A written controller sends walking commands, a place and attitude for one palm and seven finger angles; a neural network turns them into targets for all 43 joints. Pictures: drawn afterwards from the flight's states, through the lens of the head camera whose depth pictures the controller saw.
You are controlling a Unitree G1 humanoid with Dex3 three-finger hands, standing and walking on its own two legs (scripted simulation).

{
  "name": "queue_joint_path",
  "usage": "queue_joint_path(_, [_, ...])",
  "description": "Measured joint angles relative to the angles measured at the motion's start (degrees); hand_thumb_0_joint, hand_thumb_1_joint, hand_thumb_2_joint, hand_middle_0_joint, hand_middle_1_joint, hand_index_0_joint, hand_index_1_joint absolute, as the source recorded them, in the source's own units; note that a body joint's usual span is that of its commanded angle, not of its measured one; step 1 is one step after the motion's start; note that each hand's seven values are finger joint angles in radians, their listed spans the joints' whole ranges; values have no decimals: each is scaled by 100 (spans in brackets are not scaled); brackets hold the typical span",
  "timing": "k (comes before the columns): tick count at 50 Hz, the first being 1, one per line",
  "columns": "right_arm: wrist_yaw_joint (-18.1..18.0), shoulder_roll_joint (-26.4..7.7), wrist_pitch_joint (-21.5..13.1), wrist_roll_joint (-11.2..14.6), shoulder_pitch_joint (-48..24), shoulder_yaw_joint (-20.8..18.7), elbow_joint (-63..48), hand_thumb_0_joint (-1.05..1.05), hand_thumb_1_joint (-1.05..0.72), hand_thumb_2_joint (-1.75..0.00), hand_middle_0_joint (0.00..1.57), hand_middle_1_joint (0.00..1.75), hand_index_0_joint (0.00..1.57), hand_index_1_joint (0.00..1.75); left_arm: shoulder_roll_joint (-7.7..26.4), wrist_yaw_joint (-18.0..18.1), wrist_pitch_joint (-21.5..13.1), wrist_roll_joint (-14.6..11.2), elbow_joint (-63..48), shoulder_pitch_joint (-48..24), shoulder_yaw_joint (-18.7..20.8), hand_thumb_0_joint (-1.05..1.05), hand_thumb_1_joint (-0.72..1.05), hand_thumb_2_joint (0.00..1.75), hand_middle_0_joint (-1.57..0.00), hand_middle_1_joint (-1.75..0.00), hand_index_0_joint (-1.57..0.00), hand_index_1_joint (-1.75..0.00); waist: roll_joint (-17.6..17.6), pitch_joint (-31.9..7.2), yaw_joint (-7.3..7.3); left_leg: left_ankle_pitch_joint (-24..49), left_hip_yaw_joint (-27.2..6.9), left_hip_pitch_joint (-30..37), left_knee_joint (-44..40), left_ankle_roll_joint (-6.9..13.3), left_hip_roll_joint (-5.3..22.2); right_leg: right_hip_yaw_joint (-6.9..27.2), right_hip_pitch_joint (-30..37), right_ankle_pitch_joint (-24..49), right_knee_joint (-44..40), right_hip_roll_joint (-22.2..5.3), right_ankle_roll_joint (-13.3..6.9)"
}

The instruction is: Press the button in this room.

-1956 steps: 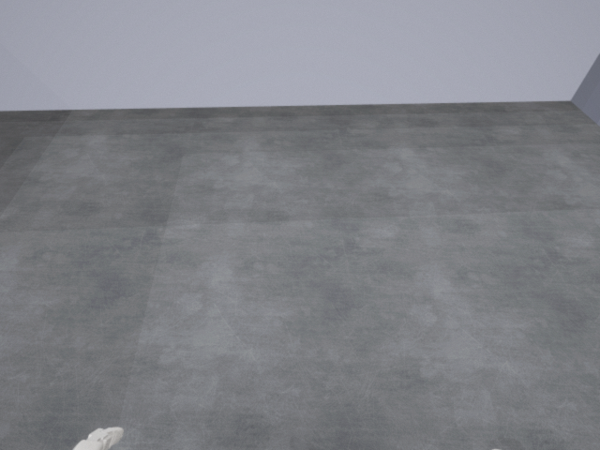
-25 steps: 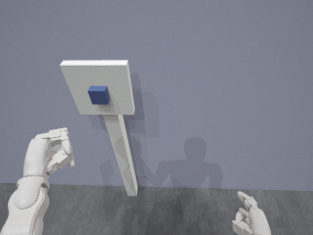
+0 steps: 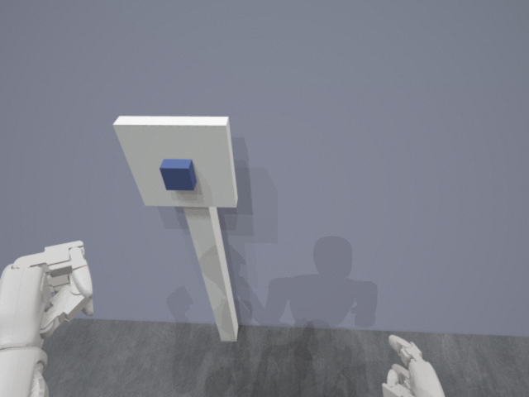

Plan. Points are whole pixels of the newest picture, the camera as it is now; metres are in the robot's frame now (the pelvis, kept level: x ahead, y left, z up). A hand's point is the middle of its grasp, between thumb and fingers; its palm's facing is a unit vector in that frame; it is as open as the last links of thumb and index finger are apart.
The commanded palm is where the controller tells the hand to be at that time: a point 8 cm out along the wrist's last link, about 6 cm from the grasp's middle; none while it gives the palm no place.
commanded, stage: draw the hand back to the body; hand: left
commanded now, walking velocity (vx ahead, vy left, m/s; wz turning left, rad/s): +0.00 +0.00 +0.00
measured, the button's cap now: (179, 173) +0.47 +0.22 +0.09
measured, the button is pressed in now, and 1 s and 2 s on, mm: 0 0 0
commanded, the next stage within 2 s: step back with the hand held close in 0.34 s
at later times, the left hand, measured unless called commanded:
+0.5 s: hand (86, 293) +0.18 +0.23 +0.16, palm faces +0.40 -0.84 -0.38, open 3.1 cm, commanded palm +0.13 +0.27 +0.17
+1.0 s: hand (35, 338) +0.13 +0.26 +0.16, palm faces +0.31 -0.83 -0.47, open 3.1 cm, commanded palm +0.07 +0.30 +0.17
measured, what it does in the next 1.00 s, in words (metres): shifts its weight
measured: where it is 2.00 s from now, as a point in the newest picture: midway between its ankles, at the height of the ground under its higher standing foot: outside the picture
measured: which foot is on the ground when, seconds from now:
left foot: down 0.00-1.00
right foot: down 0.00-1.00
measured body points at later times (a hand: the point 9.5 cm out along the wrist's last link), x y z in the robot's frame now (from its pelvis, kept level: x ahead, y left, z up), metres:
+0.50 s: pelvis +0.00 -0.01 +0.00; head -0.02 -0.03 +0.45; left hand +0.15 +0.27 +0.18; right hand +0.20 -0.23 -0.08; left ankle +0.02 +0.10 -0.74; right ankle -0.05 -0.12 -0.74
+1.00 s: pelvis -0.07 +0.02 -0.01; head -0.05 +0.03 +0.44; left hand +0.10 +0.30 +0.18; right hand +0.12 -0.23 -0.08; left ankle +0.02 +0.10 -0.74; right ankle -0.05 -0.12 -0.74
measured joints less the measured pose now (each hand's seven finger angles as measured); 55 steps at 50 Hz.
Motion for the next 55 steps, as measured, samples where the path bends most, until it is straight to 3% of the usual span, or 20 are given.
queue_joint_path(11, [-35, -88, -71, -4, -27, -90, -14, 2, -91, -89, 20, 29, 20, 30, -33, 47, -34, 18, -311, 246, 147, 2, 89, 90, -130, -150, -131, -150, 39, 19, 91, -43, -56, -31, 69, -18, 12, -53, 13, -35, 15, 18, -17])
queue_joint_path(24, [-74, -32, -98, -21, -40, -79, -15, 2, -91, -89, 20, 29, 20, 30, -11, 49, -11, 17, -315, 192, 100, 2, 89, 90, -130, -150, -131, -150, 16, 30, 64, -38, -73, -18, 71, -88, 94, -56, 31, -16, -9, 102, -87])
queue_joint_path(30, [10, -92, 261, 23, -142, -96, -220, 2, -91, -89, 20, 29, 20, 30, 168, 11, -268, 63, -292, 192, 491, 2, 89, 90, -131, -150, -131, -150, 106, -15, -78, -29, -78, -432, 224, -84, 193, -45, -314, 100, -32, 193, -61])
queue_joint_path(36, [3, -165, 552, 84, -202, -236, -439, 2, -91, -89, 20, 29, 20, 30, 195, -41, -208, 93, -472, 525, 322, 2, 89, 90, -130, -150, -131, -150, 26, 72, -207, 100, 74, -700, 186, -13, 167, 95, -744, 154, 171, 142, 8])
queue_joint_path(41, [-36, -135, 649, 120, -157, -300, -570, 2, -91, -89, 20, 29, 20, 30, 480, -8, -255, 60, -822, 748, 432, 2, 89, 90, -130, -150, -131, -150, -124, 136, -288, 176, 113, -900, 277, 41, 147, 126, -1009, 175, 386, 112, 47])
queue_joint_path(46, [-33, -95, 596, 132, -104, -300, -623, 2, -91, -89, 20, 29, 20, 30, 644, 96, -422, 25, -981, 797, 681, 2, 89, 90, -130, -150, -131, -150, -189, 140, -321, 278, 97, -1098, 392, 103, 143, 107, -1205, 266, 517, 103, 90])
queue_joint_path(51, [-32, -85, 420, 126, -21, -265, -623, 1, -91, -89, 20, 29, 20, 30, 502, 172, -568, 84, -906, 790, 666, 2, 89, 90, -130, -150, -131, -150, -142, 122, -340, 388, 48, -1321, 519, 195, 123, 53, -1388, 379, 617, 86, 142])
queue_joint_path(55, [-59, -45, 237, 94, 75, -247, -612, 1, -91, -89, 20, 29, 20, 30, 413, 194, -650, 229, -863, 683, 634, 2, 89, 90, -130, -150, -131, -150, -107, 178, -368, 372, -76, -1539, 629, 279, 45, 114, -1628, -5, 1004, 161, 103])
